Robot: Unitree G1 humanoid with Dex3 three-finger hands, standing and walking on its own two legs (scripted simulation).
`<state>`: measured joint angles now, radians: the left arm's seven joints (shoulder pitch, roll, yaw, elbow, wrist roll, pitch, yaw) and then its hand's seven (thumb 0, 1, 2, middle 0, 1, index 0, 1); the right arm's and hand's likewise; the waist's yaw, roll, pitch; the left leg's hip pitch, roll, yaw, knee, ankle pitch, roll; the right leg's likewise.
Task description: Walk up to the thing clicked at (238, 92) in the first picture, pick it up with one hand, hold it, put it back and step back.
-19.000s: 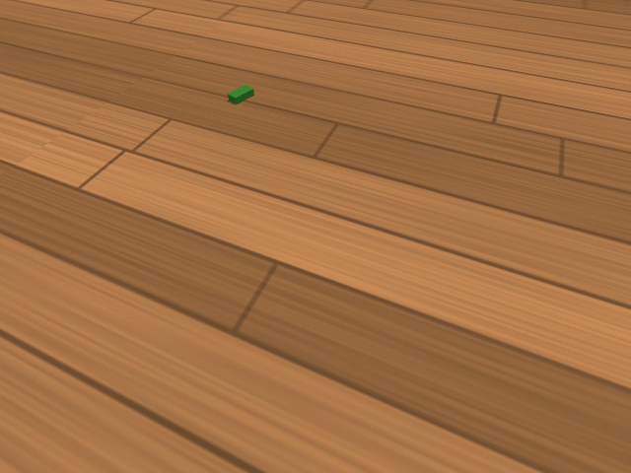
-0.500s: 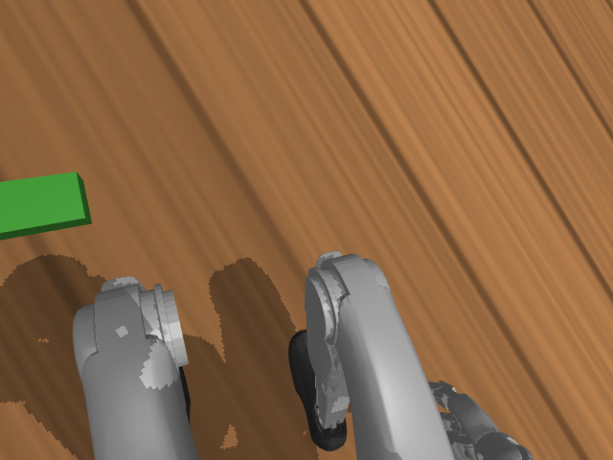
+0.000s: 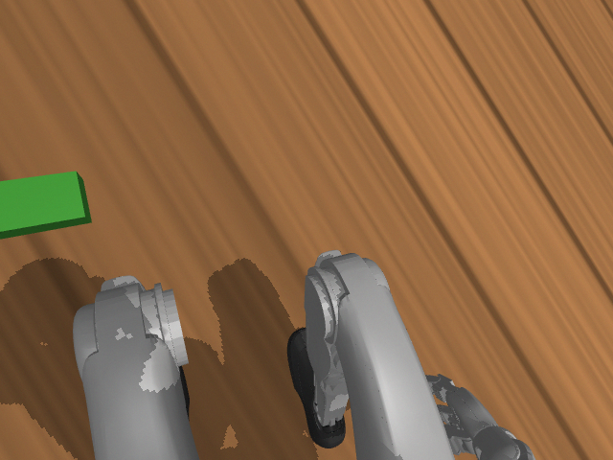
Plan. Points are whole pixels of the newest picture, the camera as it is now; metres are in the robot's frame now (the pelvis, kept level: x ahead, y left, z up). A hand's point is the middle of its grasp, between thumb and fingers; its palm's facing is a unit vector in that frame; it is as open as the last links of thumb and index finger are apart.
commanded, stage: rise first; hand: left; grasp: from above
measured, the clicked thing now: (31, 205) +0.45 +0.35 -0.29
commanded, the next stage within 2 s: approach in 0.02 s
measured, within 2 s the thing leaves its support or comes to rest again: neither
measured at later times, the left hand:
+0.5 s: hand (26, 174) +0.46 +0.32 -0.17, palm faces -0.36 -0.08 -0.93, open 14.0 cm
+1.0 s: hand out of the picture +0.42 +0.37 -0.19, palm faces -0.50 -0.12 -0.86, open 14.1 cm
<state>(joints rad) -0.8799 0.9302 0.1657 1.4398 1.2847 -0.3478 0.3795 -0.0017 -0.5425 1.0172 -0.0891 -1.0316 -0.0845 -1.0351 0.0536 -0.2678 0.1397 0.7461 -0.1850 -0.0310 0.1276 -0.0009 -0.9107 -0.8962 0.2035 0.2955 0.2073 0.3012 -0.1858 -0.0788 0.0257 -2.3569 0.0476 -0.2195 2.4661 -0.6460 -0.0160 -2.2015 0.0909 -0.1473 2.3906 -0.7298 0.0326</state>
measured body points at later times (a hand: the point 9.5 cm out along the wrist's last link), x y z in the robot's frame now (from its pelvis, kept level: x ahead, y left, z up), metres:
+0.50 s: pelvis +0.00 +0.00 +0.00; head +0.24 +0.10 +0.37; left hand +0.47 +0.32 -0.12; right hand +0.09 -0.26 -0.09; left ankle +0.08 +0.14 -0.28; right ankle +0.09 -0.11 -0.28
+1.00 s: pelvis +0.00 +0.00 +0.00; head +0.25 +0.11 +0.36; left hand +0.45 +0.37 -0.14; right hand +0.08 -0.26 -0.09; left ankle +0.08 +0.14 -0.28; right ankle +0.09 -0.11 -0.28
